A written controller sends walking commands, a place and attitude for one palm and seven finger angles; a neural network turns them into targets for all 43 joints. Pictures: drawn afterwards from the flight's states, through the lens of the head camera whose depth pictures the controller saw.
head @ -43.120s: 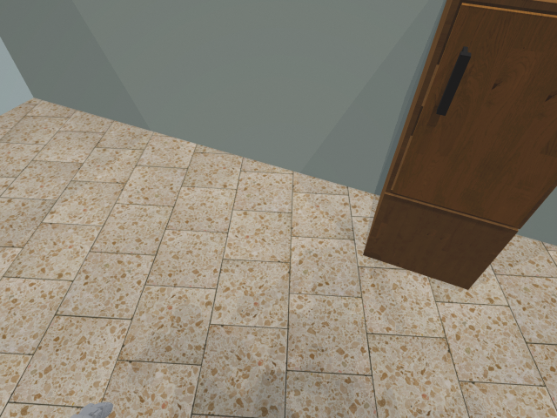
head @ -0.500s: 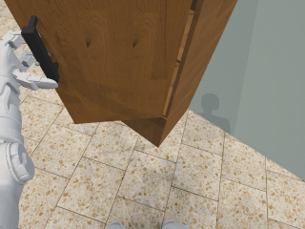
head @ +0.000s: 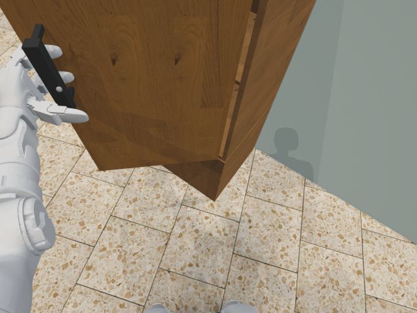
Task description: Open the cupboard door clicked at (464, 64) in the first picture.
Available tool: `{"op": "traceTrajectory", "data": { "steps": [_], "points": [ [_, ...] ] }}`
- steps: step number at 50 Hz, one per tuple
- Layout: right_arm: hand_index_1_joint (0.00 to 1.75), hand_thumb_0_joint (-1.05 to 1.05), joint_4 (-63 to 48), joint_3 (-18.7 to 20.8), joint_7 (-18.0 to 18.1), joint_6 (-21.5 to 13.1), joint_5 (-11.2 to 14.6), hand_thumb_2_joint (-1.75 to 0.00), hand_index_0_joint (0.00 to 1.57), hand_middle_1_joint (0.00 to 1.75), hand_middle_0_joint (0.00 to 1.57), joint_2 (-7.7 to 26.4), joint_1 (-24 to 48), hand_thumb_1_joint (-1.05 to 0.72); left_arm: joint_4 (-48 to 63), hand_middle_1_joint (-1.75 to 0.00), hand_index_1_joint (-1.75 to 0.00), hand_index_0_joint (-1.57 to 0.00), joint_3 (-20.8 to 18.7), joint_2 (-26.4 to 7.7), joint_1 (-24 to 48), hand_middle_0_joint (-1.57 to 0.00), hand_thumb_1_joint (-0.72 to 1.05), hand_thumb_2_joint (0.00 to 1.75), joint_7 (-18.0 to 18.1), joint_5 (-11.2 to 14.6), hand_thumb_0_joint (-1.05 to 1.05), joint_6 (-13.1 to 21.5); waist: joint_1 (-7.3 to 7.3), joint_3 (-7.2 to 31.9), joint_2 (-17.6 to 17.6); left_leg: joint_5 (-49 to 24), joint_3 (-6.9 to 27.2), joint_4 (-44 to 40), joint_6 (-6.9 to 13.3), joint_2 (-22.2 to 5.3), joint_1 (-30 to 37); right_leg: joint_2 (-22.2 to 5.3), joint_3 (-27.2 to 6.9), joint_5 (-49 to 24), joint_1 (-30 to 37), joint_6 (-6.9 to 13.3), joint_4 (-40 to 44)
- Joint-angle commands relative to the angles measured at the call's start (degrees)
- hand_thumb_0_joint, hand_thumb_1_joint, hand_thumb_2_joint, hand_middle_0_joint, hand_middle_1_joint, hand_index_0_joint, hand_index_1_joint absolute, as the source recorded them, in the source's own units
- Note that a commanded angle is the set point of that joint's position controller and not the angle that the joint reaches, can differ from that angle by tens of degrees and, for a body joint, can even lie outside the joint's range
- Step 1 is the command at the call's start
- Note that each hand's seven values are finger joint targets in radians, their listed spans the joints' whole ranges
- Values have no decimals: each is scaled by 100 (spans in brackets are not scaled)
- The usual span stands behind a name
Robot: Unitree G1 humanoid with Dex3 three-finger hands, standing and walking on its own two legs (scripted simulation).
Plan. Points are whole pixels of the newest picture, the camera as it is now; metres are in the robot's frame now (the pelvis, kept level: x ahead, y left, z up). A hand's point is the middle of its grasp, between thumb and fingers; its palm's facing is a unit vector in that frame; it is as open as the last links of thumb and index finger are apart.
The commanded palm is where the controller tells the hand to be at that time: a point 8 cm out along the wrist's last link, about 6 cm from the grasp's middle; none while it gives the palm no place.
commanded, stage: slide the fingers in behind the handle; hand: left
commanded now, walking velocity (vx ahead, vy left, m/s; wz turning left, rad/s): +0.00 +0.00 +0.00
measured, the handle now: (55, 72) +0.55 +0.25 +0.12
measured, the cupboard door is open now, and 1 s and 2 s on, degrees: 44 44 68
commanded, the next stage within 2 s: close the thumb around the handle in 0.36 s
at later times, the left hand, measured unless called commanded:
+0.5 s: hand (60, 89) +0.50 +0.23 +0.12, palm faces +0.08 -1.00 +0.00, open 14.0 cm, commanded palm +0.47 +0.28 +0.12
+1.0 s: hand (62, 90) +0.50 +0.23 +0.12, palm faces +0.07 -1.00 +0.00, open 6.8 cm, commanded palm +0.48 +0.27 +0.12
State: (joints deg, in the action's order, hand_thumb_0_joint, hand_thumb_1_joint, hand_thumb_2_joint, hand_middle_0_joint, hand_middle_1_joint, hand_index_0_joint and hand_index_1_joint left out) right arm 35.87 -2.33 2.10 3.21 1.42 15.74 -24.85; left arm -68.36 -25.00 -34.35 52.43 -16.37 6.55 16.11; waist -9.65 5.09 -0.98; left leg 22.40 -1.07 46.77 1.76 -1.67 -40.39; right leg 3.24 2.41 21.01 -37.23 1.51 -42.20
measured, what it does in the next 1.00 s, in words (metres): stands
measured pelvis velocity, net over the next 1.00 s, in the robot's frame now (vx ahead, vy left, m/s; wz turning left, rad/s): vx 0.00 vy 0.00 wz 0.01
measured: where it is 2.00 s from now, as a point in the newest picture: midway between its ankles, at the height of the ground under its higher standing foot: outside the picture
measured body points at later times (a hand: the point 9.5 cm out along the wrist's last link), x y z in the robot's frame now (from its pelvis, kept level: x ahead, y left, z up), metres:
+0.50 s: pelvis +0.00 +0.01 +0.00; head +0.09 +0.03 +0.44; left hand +0.49 +0.28 +0.13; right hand +0.00 -0.26 -0.11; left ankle +0.00 +0.10 -0.70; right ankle -0.01 -0.11 -0.70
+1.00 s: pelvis +0.00 +0.00 +0.00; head +0.09 +0.02 +0.44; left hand +0.49 +0.28 +0.12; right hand -0.01 -0.27 -0.11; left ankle +0.00 +0.10 -0.70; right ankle -0.01 -0.11 -0.70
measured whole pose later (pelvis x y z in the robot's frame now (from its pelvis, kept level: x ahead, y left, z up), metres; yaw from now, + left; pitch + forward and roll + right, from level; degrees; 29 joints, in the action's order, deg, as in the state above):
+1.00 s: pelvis +0.00 +0.00 +0.00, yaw +0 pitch +16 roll -3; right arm 36.4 -2.1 2.0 2.3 1.1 16.0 -25.2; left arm -69.4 -23.4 -33.6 53.7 -14.8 6.0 16.1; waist -9.8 5.1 -1.3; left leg 22.5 -0.8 47.7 2.0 -1.3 -41.4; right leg 2.9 2.6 21.2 -38.1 1.2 -43.1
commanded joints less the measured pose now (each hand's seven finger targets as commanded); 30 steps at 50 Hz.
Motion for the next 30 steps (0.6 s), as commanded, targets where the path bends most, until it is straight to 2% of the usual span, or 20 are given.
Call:
{"op": "traceTrajectory", "data": {
  "steps": [1, 3, 5, 8, 10, 11, 12, 13, 15, 17, 19, 20, 21, 22, 23, 25, 26, 27, 28, 30],
  "points": [
    [30, 0, -316, 370, 104, -92, -18, -90, 20, 30, 20, 1050, -779, -90, 1166, -120, -120, -30, -225, -1789, 2615, -30, -50, 30, 26, 67, 0, 405, 70, 2285, -631, -2130, 297, -349, 80, 57, 1569, -28, -227, -2167, 881, -81, 377],
    [30, 0, -316, 367, 100, -102, -15, -90, 20, 30, 20, 1046, -761, -90, 1204, -120, -120, -30, -51, -1612, 2713, -30, -50, 30, 7, 57, 0, 393, 15, 2239, -712, -2112, 321, -370, 69, 48, 1673, -24, -195, -2069, 735, -75, 387],
    [30, 0, -302, 374, 103, -119, -21, -90, 20, 30, 20, 1047, -771, -90, 1282, -120, -120, -30, -54, -1614, 2847, -30, -50, 30, 14, 55, 0, 436, -7, 2348, -806, -2223, 360, -338, 57, 31, 1845, -13, -178, -2045, 625, -68, 364],
    [30, 0, -280, 384, 96, -130, -31, -90, 20, 30, 20, 1049, -754, -90, 1363, -120, -120, -30, -21, -1498, 2778, -30, -50, 30, 20, 108, 0, 471, 36, 2386, -941, -2325, 420, -331, 13, 7, 2038, 2, -138, -1941, 479, -41, 353],
    [30, 0, -251, 395, 78, -140, -38, -90, 20, 30, 20, 1038, -774, -90, 1327, -120, -120, -30, 89, -1274, 2746, -30, -50, 30, 29, 139, 0, 474, 12, 2403, -884, -2452, 459, -323, 0, -8, 2158, 13, -96, -1941, 378, -38, 342],
    [30, 0, -238, 387, 74, -136, -39, -90, 20, 30, 20, 1044, -787, -90, 1156, -120, -120, -30, 145, -1188, 2683, -30, -50, 30, 41, 138, 0, 421, -8, 2247, -736, -2364, 483, -344, -2, -20, 2088, 25, -68, -1848, 319, -38, 341],
    [30, 0, -221, 396, 75, -142, -36, -90, 20, 30, 20, 1049, -774, -90, 1187, -120, -120, -30, 252, -1077, 2796, -30, -50, 30, 47, 149, 0, 394, -68, 2158, -735, -2325, 491, -361, 0, -25, 2074, 19, -64, -1807, 250, -44, 362],
    [30, 0, -209, 410, 70, -147, -48, -90, 20, 30, 20, 1062, -804, -90, 1154, -120, -120, -30, 134, -1162, 2741, -30, -50, 30, 71, 151, 0, 365, -15, 2201, -650, -2301, 499, -367, 5, -22, 2065, 19, -58, -1783, 288, -44, 358],
    [30, 0, -223, 398, 64, -154, -49, -90, 20, 30, 20, 1059, -787, -90, 1181, -120, -120, -30, 155, -1135, 2803, -30, -50, 30, 116, 136, 0, 357, -3, 2297, -756, -2342, 486, -353, -1, -5, 2102, 6, -80, -1812, 303, -38, 339],
    [30, 0, -224, 396, 60, -157, -57, -90, 20, 30, 20, 1067, -821, -90, 1097, -120, -120, -30, 31, -1281, 2718, -30, -50, 30, 173, 93, 0, 340, 24, 2244, -497, -2350, 497, -358, 7, -5, 1956, 7, -72, -1858, 399, -45, 327],
    [30, 0, -242, 389, 60, -161, -76, -90, 20, 30, 20, 1067, -838, -90, 1188, -120, -120, -30, -118, -1463, 2792, -30, -50, 30, 241, 70, 0, 396, 56, 2266, -485, -2392, 469, -340, 29, 19, 1861, 6, -97, -1974, 553, -41, 305],
    [30, 0, -263, 395, 56, -157, -75, -90, 20, 30, 20, 1062, -819, -90, 1300, -120, -120, -30, -182, -1580, 2774, -30, -50, 30, 261, 14, 0, 448, 110, 2416, -614, -2548, 469, -338, 2, 10, 1945, -3, -96, -2077, 582, -39, 256],
    [30, 0, -289, 391, 36, -157, -77, -90, 20, 30, 20, 1020, -784, -90, 1406, -120, -120, -30, -54, -1399, 2758, -30, -50, 30, 267, 6, 0, 486, 115, 2500, -805, -2663, 444, -311, -8, 20, 2065, 2, -104, -2141, 571, -39, 249],
    [30, 0, -294, 406, 32, -152, -78, -90, 20, 30, 20, 1024, -787, -90, 1486, -120, -120, -30, -147, -1502, 2678, -30, -50, 30, 281, -24, 0, 541, 174, 2568, -872, -2745, 467, -289, -37, 1, 2142, 1, -91, -2111, 529, -24, 228],
    [30, 0, -308, 398, 19, -158, -79, -90, 20, 30, 20, 1005, -750, -90, 1536, -120, -120, -30, -48, -1373, 2640, -30, -50, 30, 277, -25, 0, 568, 164, 2571, -950, -2761, 452, -278, -48, 0, 2197, 11, -88, -2083, 487, -24, 222],
    [30, 0, -276, 389, 11, -146, -69, -90, 20, 30, 20, 1019, -757, -90, 1330, -121, -121, -31, 36, -1253, 2606, -31, -39, 35, 255, 7, 0, 541, 80, 2348, -740, -2618, 475, -294, -31, -12, 2088, 26, -73, -1995, 404, -34, 257],
    [30, 0, -263, 399, 32, -127, -55, -90, 20, 30, 20, 1048, -769, -90, 1128, -122, -122, -31, -61, -1381, 2543, -31, -33, 37, 238, 11, 0, 483, 66, 2155, -540, -2405, 462, -320, -10, -14, 1895, 23, -78, -1911, 425, -37, 287],
    [30, 0, -275, 387, 44, -118, -42, -90, 20, 30, 20, 1054, -756, -90, 1058, -122, -122, -32, 53, -1292, 2637, -32, -28, 40, 210, 30, 0, 414, -14, 2043, -443, -2172, 427, -369, 19, -1, 1760, 12, -93, -1844, 454, -59, 333],
    [30, 0, -267, 390, 58, -127, -25, -90, 20, 30, 20, 1061, -748, -90, 1021, -123, -123, -32, 91, -1273, 2725, -32, -22, 42, 183, 41, 0, 361, -25, 1966, -505, -2022, 429, -400, 22, 12, 1719, 1, -103, -1757, 431, -51, 363],
    [30, 0, -285, 382, 81, -148, -34, -90, 20, 30, 20, 1078, -760, -90, 1126, -124, -124, -33, -36, -1467, 2851, -33, -11, 47, 163, 42, 0, 358, 12, 2174, -601, -2051, 421, -386, 34, 25, 1779, -10, -134, -1811, 525, -48, 356]
  ]
}}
